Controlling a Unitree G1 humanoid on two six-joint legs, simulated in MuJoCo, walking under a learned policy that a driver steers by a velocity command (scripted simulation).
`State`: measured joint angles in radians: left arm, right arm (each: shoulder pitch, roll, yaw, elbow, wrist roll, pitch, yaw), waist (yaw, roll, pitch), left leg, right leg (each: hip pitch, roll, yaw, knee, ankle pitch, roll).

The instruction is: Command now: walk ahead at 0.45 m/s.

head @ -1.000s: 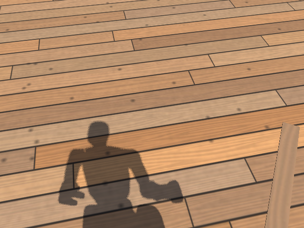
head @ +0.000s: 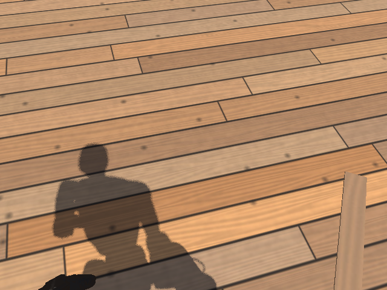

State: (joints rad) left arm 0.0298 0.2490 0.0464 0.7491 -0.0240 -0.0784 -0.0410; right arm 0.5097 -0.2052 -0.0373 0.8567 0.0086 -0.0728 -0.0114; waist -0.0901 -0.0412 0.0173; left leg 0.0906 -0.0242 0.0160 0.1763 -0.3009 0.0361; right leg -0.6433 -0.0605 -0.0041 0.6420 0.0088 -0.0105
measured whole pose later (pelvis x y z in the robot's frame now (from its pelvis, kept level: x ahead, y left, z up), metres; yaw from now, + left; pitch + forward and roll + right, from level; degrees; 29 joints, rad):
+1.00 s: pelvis +0.27 -0.02 +0.00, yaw +0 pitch -1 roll +0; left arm 0.16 0.25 0.02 1.04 0.00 0.01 0.02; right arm 0.16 -0.23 -0.04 0.95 0.00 0.00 -0.03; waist 0.01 0.00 0.04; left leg -0.24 0.02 -0.01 0.51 -0.25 -0.01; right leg -0.14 0.01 -0.03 0.49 -0.33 -0.02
